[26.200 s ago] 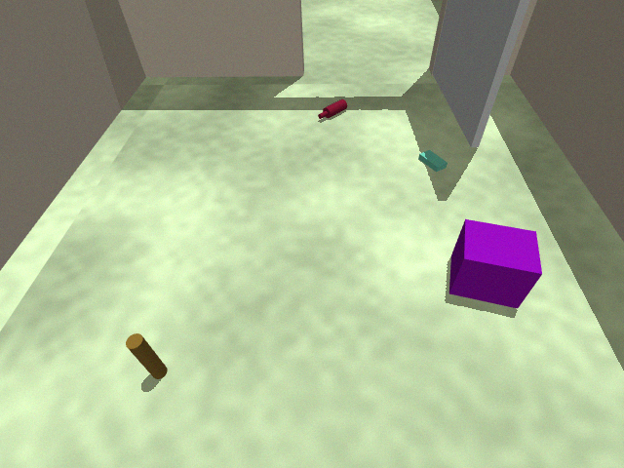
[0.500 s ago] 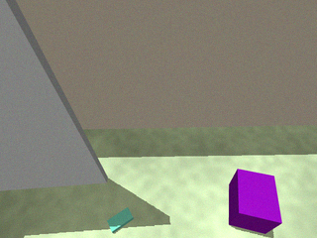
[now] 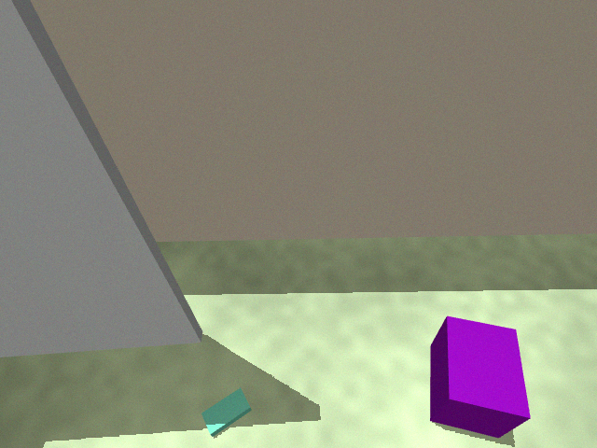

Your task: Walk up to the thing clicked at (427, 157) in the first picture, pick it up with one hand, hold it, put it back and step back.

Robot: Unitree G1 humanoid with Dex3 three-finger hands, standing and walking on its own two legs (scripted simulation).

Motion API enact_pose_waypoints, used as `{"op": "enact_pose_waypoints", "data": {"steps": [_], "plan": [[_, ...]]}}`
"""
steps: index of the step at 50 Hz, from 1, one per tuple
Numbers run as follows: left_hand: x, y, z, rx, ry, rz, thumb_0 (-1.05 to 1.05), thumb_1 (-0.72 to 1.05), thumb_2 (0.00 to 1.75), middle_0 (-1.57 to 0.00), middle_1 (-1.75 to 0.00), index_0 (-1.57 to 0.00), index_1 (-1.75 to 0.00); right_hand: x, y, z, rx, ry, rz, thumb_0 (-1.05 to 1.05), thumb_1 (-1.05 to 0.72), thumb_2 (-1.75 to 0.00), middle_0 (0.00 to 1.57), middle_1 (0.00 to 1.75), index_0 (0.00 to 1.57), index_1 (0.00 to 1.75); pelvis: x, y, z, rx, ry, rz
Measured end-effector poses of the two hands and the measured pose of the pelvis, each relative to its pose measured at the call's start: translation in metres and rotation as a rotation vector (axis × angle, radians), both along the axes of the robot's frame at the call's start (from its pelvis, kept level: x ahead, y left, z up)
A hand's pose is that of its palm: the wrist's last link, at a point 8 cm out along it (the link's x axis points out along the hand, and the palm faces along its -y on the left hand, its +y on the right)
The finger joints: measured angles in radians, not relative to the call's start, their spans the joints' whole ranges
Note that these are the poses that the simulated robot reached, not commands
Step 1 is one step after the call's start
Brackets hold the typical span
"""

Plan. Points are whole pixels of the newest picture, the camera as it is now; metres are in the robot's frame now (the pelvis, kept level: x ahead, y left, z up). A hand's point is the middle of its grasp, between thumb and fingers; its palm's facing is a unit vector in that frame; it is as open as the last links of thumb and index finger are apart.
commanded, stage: stand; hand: left
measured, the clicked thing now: (226, 411) +0.38 +0.29 -0.77
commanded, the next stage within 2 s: walk up in 0.80 s
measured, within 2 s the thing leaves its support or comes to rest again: neither
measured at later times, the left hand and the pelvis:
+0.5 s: hand out of the picture +0.08 +0.26 -0.16, palm faces -0.03 -0.94 -0.35, open 7.4 cm; pelvis +0.00 +0.00 +0.00, yaw +0 degrees
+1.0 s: hand out of the picture +0.08 +0.28 -0.15, palm faces +0.01 -0.92 -0.39, open 7.4 cm; pelvis -0.01 +0.02 -0.01, yaw +0 degrees
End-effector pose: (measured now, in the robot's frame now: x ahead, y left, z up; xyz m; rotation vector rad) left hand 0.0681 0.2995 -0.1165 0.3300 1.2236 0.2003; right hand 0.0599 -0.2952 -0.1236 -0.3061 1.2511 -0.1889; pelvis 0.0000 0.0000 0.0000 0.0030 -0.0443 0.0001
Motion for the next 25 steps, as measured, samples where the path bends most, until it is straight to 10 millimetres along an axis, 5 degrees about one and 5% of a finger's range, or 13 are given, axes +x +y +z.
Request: {"op": "enact_pose_waypoints", "data": {"steps": [25], "plan": [[0.0028, 0.0002, -0.001, -0.001, 0.006, 0.002, 0.0, 0.9, 0.9, -0.21, -0.3, -0.2, -0.3, 0.0082, 0.0, 0.0012, -0.003, -0.008, 0.005, 0.01, -0.9, -0.9, 0.21, 0.3, 0.2, 0.3, 0.0038, 0.0005, 0.0, -0.001, 0.003, -0.002]]}}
